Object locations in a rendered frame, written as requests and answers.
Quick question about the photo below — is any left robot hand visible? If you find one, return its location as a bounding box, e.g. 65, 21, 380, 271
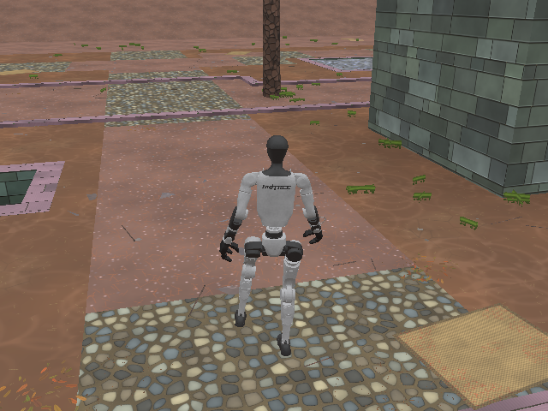
219, 240, 239, 262

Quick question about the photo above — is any left robot forearm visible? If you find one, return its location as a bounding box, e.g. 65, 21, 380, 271
223, 206, 242, 244

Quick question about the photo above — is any left robot upper arm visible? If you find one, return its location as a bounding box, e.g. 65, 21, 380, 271
235, 172, 259, 220

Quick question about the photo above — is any right robot foot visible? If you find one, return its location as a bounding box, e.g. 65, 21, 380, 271
277, 333, 291, 356

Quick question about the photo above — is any right robot hand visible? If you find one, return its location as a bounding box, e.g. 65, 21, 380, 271
303, 229, 323, 244

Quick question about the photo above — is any robot left shin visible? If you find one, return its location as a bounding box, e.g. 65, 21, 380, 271
238, 264, 252, 317

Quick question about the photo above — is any right robot forearm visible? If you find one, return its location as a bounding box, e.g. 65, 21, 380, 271
307, 206, 321, 233

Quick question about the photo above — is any right robot upper arm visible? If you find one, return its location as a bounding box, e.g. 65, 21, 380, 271
294, 173, 316, 218

